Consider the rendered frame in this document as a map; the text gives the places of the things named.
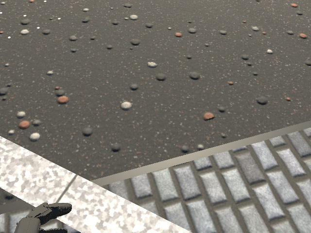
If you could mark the left robot hand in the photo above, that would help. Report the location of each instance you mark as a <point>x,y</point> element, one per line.
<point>41,215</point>

